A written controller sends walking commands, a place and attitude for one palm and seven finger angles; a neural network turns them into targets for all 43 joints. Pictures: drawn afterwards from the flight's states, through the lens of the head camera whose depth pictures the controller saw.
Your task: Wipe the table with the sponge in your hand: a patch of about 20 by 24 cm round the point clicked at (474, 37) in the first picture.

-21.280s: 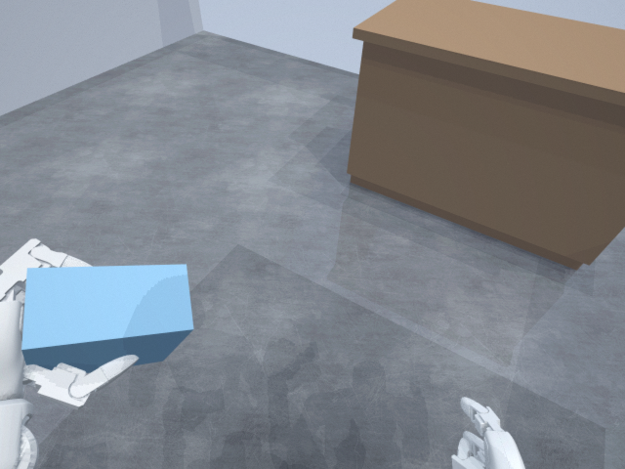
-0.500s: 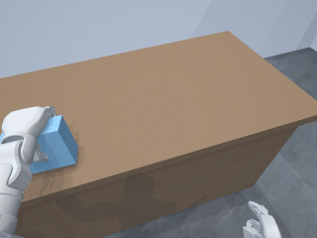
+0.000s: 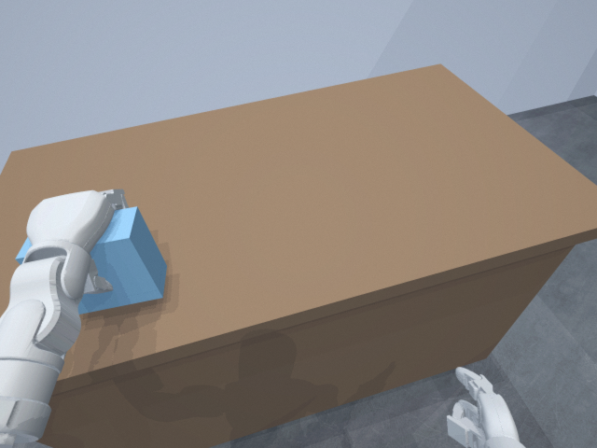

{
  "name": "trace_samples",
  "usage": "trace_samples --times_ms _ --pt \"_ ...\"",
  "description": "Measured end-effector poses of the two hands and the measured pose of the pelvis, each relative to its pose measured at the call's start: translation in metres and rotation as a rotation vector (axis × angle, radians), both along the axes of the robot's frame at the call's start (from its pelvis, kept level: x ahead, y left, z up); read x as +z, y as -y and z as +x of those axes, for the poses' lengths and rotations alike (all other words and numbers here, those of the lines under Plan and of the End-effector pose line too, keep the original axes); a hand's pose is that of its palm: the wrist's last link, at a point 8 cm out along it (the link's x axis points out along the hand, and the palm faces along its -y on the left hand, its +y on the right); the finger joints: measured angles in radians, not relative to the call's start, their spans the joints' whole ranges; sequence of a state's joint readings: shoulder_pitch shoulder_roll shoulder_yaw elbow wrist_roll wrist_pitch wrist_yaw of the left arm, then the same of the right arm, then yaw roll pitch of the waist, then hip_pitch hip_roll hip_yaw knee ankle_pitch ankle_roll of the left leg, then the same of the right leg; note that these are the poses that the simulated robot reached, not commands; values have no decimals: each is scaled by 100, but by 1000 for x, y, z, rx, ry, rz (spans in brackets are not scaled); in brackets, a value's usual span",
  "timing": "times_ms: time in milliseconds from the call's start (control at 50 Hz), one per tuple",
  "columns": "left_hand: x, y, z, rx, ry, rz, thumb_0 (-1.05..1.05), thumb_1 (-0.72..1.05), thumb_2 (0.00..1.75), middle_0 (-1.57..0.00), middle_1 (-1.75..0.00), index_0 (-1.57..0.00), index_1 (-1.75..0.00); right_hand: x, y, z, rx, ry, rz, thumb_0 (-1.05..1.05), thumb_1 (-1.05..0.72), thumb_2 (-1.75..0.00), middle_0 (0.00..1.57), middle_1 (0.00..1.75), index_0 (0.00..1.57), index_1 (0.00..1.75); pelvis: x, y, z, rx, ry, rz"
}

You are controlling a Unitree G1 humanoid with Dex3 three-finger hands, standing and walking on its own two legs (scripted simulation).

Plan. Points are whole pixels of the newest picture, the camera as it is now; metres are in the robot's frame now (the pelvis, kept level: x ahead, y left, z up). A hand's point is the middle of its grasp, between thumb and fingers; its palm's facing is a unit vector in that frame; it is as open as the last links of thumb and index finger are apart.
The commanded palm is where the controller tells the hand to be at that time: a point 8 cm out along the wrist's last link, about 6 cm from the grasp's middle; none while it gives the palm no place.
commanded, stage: move the sponge above the wiping area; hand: left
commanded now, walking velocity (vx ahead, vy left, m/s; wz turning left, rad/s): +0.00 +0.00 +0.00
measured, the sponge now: (108, 272) +0.30 +0.33 +0.07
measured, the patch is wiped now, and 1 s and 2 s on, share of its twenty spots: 0.00 0.00 0.00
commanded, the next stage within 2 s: none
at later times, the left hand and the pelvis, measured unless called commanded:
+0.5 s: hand (88, 253) +0.30 +0.33 +0.12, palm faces -0.05 -0.01 -1.00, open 10.6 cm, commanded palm +0.28 +0.34 +0.19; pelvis +0.00 -0.01 +0.00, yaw +1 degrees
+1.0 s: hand (81, 253) +0.29 +0.33 +0.12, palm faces +0.02 +0.00 -1.00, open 10.6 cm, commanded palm +0.27 +0.34 +0.19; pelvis +0.00 +0.00 +0.00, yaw +0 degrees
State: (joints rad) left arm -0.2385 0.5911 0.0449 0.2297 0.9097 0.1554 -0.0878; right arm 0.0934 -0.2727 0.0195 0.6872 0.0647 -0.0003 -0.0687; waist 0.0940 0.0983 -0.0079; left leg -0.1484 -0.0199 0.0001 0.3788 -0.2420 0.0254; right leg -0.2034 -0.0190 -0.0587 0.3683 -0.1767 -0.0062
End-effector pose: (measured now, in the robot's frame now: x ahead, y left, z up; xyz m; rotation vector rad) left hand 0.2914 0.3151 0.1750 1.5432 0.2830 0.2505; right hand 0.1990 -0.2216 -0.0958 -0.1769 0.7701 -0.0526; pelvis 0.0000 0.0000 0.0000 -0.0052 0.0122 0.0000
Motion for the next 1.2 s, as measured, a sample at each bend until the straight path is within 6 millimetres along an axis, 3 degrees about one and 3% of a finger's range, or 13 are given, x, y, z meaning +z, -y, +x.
trace_samples --times_ms 160,240,340,480,660,780,880,960,1100,1200 --pt "7 -13 -9 88 26 4 0 -54 102 -69 -130 -70 -129 2 -3 9 28 -1 14 1 -91 -90 20 30 20 30 0 1 2 -3 3 1" --pt "1 -21 -18 132 -21 -3 0 -54 102 -69 -130 -70 -129 2 -2 12 37 -6 8 1 -91 -90 20 30 20 30 0 2 2 6 5 0" --pt "-9 -15 -24 88 -73 -15 0 -54 102 -69 -130 -70 -129 3 -2 15 45 0 -10 1 -91 -90 20 30 20 30 0 3 2 17 11 -2" --pt "-7 -5 -10 11 -42 4 0 -54 102 -69 -130 -70 -129 3 -2 11 40 3 -20 1 -91 -90 20 30 20 30 0 6 0 15 11 -2" --pt "17 -26 -1 114 13 25 0 -54 102 -69 -130 -70 -129 -4 11 -6 -5 -39 -5 1 -91 -90 20 30 20 30 0 6 1 -2 -1 -2" --pt "-5 -24 -13 105 -97 -12 0 -54 102 -68 -130 -69 -130 -9 20 -14 -25 -65 -17 1 -91 -90 20 30 20 30 -1 3 1 1 1 -1" --pt "-18 -7 -21 -4 -97 -19 0 -54 102 -69 -130 -69 -129 -6 18 -15 -16 -57 -46 1 -91 -90 20 30 20 30 -1 3 0 5 10 -2" --pt "-8 -5 -20 -36 -4 0 0 -54 102 -69 -130 -70 -129 -3 11 -11 -6 -39 -42 1 -91 -90 20 30 20 30 -1 4 -1 3 13 -3" --pt "19 -30 -13 128 64 24 0 -54 102 -69 -130 -70 -129 0 0 -1 10 -10 4 1 -91 -90 20 30 20 30 0 4 -6 4 8 -2" --pt "13 -26 -17 139 -25 6 0 -54 102 -68 -130 -69 -130 1 -2 3 14 10 23 1 -91 -90 20 30 20 30 0 0 -5 10 8 -2"
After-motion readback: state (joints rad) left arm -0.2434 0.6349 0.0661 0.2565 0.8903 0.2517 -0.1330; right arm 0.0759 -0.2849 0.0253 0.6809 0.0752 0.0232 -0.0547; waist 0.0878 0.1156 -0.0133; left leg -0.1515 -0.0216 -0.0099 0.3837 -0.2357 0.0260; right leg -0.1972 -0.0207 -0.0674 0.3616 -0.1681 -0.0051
